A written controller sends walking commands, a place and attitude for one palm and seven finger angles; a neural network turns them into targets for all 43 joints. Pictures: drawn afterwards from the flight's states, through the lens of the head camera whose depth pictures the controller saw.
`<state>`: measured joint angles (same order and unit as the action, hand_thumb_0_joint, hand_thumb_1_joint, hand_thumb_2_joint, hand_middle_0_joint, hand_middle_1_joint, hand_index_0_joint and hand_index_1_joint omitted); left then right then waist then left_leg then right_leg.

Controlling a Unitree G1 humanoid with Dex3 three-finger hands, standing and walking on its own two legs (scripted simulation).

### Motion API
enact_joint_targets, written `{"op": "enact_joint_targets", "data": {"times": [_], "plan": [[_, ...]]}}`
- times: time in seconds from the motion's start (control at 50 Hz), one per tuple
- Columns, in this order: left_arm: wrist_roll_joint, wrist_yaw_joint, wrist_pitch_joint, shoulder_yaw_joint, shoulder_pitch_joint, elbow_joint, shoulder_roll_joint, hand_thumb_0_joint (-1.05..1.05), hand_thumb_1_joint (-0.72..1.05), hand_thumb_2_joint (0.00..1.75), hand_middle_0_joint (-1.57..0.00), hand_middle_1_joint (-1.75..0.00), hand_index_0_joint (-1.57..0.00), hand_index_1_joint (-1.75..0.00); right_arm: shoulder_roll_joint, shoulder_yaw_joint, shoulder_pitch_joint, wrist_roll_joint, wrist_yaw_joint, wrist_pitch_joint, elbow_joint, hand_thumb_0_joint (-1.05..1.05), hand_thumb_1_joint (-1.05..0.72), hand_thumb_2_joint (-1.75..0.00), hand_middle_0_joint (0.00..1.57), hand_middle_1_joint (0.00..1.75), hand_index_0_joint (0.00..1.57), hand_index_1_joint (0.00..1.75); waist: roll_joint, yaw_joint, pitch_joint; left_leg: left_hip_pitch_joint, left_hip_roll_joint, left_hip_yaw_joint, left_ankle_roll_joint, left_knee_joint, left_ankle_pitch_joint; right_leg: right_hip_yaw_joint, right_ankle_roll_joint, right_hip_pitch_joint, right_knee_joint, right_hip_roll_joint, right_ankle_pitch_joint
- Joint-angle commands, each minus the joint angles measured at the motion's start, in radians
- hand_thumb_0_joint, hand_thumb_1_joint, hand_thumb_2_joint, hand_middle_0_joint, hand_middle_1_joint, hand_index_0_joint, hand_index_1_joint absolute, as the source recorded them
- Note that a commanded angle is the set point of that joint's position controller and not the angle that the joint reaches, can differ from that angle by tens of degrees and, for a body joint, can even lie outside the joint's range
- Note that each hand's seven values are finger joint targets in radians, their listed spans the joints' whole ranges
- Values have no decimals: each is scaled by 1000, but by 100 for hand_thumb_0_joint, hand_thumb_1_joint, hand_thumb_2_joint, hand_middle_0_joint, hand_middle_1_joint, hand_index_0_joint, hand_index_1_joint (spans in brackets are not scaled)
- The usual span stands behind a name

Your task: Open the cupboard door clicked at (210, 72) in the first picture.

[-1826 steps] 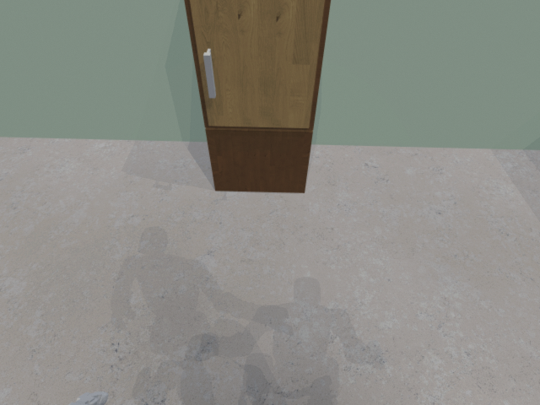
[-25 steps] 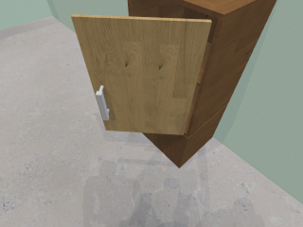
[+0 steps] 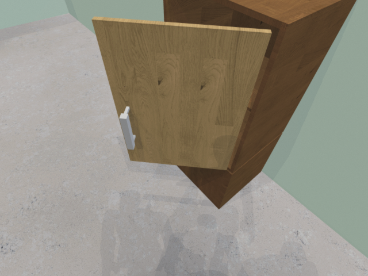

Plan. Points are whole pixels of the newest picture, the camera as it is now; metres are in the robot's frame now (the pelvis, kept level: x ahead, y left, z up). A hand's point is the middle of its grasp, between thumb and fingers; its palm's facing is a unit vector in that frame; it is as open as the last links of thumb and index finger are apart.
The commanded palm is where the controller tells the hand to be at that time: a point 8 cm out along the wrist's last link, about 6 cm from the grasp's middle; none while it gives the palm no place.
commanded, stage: come to a stop and stand still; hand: left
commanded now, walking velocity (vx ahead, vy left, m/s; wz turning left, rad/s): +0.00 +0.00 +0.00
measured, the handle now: (129, 128) +0.58 +0.23 -0.10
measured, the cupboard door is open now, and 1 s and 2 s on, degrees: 44 44 44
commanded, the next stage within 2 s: look again from close up in 0.42 s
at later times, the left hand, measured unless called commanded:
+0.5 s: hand out of the picture +0.00 +0.18 -0.18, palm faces +0.03 -0.98 -0.19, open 7.4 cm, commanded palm none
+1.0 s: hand out of the picture -0.02 +0.23 -0.18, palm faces -0.04 -0.97 -0.24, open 7.4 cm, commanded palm none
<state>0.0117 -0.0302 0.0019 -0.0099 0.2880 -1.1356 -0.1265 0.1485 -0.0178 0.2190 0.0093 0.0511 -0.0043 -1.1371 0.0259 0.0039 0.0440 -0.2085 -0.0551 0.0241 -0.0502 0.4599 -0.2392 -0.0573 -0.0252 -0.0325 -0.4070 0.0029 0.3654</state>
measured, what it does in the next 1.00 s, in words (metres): shifts its weight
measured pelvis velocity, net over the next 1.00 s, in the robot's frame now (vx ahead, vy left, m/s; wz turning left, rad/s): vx -0.04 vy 0.04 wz -0.03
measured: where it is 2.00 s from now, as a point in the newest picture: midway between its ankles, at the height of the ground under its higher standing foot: outside the picture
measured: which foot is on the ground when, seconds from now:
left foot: down 0.00-1.00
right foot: down 0.00-1.00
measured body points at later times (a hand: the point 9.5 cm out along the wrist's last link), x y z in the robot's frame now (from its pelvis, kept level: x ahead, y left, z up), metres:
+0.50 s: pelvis +0.00 +0.01 +0.00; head +0.02 +0.02 +0.45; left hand +0.00 +0.24 -0.16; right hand -0.01 -0.21 -0.16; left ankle +0.00 +0.15 -0.74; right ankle -0.09 -0.09 -0.74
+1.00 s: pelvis -0.04 +0.04 -0.01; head -0.02 +0.04 +0.44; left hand -0.02 +0.28 -0.16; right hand -0.01 -0.19 -0.16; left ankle +0.00 +0.15 -0.74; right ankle -0.09 -0.09 -0.74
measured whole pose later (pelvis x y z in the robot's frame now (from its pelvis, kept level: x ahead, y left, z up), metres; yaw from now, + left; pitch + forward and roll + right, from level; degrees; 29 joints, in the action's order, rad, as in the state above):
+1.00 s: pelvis -0.04 +0.04 -0.01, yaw -2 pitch +0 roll +0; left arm 0.02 -0.03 -0.01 0.01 0.29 -1.04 -0.20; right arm 0.18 0.00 0.25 0.01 0.01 0.00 -1.03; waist 0.00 0.00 0.03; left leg -0.30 -0.02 0.07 0.01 0.53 -0.23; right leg -0.01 0.02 -0.17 -0.53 -0.04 0.36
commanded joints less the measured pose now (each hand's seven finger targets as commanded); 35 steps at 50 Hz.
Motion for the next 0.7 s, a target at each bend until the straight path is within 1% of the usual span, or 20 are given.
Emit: {"op": "enact_joint_targets", "data": {"times": [0.0, 0.1, 0.16, 0.2, 0.26, 0.28, 0.34, 0.42, 0.46, 0.48, 0.5, 0.52, 0.54, 0.56, 0.58, 0.6, 0.62, 0.64, 0.66, 0.68], "plan": [[-5, -11, 13, -21, 84, 25, -109, 0, 90, 90, -20, -30, -20, -30, 94, -15, 82, 5, 3, 11, 11, 0, -90, -90, 20, 30, 20, 30, -2, -10, -7, 90, -49, -11, 42, -2, 352, 62, 0, -77, 52, -123, -545], [-5, -11, 11, -21, 76, 32, -116, 0, 90, 90, -20, -30, -20, -30, 100, -15, 82, 5, 3, 13, 12, 0, -90, -90, 20, 30, 20, 30, -15, -8, -11, 99, -51, -17, 46, -8, 384, 55, 0, -71, 52, -120, -513], [-4, -11, 9, -20, 65, 33, -115, 0, 90, 90, -20, -30, -20, -30, 99, -13, 85, 4, 3, 12, 12, 0, -90, -90, 20, 30, 20, 30, 5, -6, 14, 83, -51, -22, 49, -19, 363, 50, 0, -70, 64, -115, -475], [-6, -11, 9, -21, 70, 33, -123, 0, 90, 90, -20, -30, -20, -30, 105, -13, 82, 6, 2, 14, 11, 0, -90, -90, 20, 30, 20, 30, -13, -4, -2, 94, -50, -24, 48, -18, 376, 54, 0, -67, 60, -120, -473], [-6, -10, 8, -19, 64, 35, -121, 0, 90, 90, -20, -30, -20, -30, 101, -11, 89, 5, 1, 13, 9, 0, -90, -90, 20, 30, 20, 30, 2, -3, 14, 82, -49, -26, 51, -31, 342, 49, 0, -67, 73, -117, -425], [-6, -10, 7, -20, 58, 37, -123, 0, 90, 90, -20, -30, -20, -30, 104, -12, 90, 6, 0, 13, 8, 0, -90, -90, 20, 30, 20, 30, -8, -6, 23, 75, -47, -30, 49, -33, 349, 53, -1, -69, 69, -117, -425], [-7, -10, 8, -20, 62, 35, -126, 0, 90, 90, -20, -30, -20, -30, 106, -11, 94, 6, 0, 15, 6, 0, -90, -90, 20, 30, 20, 30, -13, -3, 8, 87, -49, -30, 51, -37, 355, 51, 0, -67, 70, -120, -411], [-8, -11, 8, -20, 67, 35, -123, 0, 90, 90, -20, -30, -20, -30, 103, -10, 102, 6, 0, 15, 3, 0, -90, -90, 20, 30, 20, 30, 5, -2, 17, 79, -46, -32, 51, -39, 340, 49, -1, -65, 73, -120, -412], [-6, -11, 7, -19, 66, 33, -119, 0, 90, 90, -20, -30, -20, -30, 96, -9, 107, 5, 0, 15, 1, 0, -90, -90, 20, 30, 20, 30, 1, -3, 20, 74, -46, -30, 52, -42, 324, 47, -2, -63, 80, -117, -387], [-6, -11, 7, -20, 66, 34, -118, 0, 90, 90, -20, -30, -20, -30, 97, -10, 108, 6, 0, 15, 0, 0, -90, -90, 20, 30, 20, 30, -15, -4, 23, 74, -45, -31, 51, -45, 326, 53, -2, -68, 77, -118, -385], [18, -52, 51, -9, 131, 34, -133, 0, 90, 90, -20, -30, -20, -30, 126, -9, 0, -6, -21, 37, 90, 0, -90, -90, 20, 30, 20, 30, -68, 22, 43, 42, -37, 20, 44, 193, 444, 145, 32, -189, 59, -147, -813], [16, -46, 57, -26, 83, 82, -183, 0, 90, 90, -20, -30, -20, -30, 67, -5, 73, 2, -30, 34, 118, 0, -90, -90, 20, 30, 20, 30, -39, -34, -5, -45, -20, 2, 64, 172, 170, 123, -2, -88, -11, -186, -879], [11, -41, 56, -19, 54, 94, -173, 0, 90, 90, -20, -30, -20, -30, 73, -3, 112, 0, -29, 31, 116, 0, -90, -90, 20, 30, 20, 30, -17, -46, -52, -45, -19, 2, 71, 134, 116, 104, -22, -76, -54, -164, -783], [10, -38, 57, -21, 51, 108, -160, 0, 90, 90, -20, -30, -20, -30, 78, -2, 138, 8, -30, 38, 119, 0, -90, -90, 20, 30, 20, 30, -50, -38, -99, -10, -20, 3, 74, 112, 244, 74, -24, -51, -116, -145, -803], [5, -37, 55, -19, 77, 113, -156, 0, 90, 90, -20, -30, -20, -30, 98, -5, 142, 6, -28, 40, 125, 0, -90, -90, 20, 30, 20, 30, -36, -29, -129, 24, -33, -10, 86, 128, 364, 65, -16, -61, -137, -118, -732], [2, -37, 51, -20, 88, 112, -141, 0, 90, 90, -20, -30, -20, -30, 112, -8, 139, 4, -24, 40, 131, 0, -90, -90, 20, 30, 20, 30, -36, -22, -135, 42, -52, -17, 92, 135, 454, 59, -13, -80, -135, -104, -646], [1, -36, 43, -17, 93, 115, -133, 0, 90, 90, -20, -30, -20, -30, 121, -8, 131, 2, -22, 39, 138, 0, -90, -90, 20, 30, 20, 30, -48, -17, -127, 51, -63, -27, 95, 132, 484, 57, -11, -104, -129, -96, -540], [1, -35, 34, -15, 87, 119, -129, 0, 90, 90, -20, -30, -20, -30, 124, -8, 121, 1, -20, 35, 144, 0, -90, -90, 20, 30, 20, 30, -62, -16, -96, 38, -68, -37, 97, 118, 462, 54, -10, -127, -114, -86, -429], [4, -32, 29, -12, 85, 120, -126, 0, 90, 90, -20, -30, -20, -30, 117, -5, 98, 3, -19, 32, 147, 0, -90, -90, 20, 30, 20, 30, -66, -6, -35, 5, -63, -35, 99, 103, 404, 62, -9, -153, -91, -82, -365], [3, -29, 22, -11, 79, 124, -134, 0, 90, 90, -20, -30, -20, -30, 118, -4, 87, 3, -21, 27, 155, 0, -90, -90, 20, 30, 20, 30, -34, -8, -4, -19, -56, -41, 95, 86, 312, 70, -11, -173, -74, -78, -293]]}}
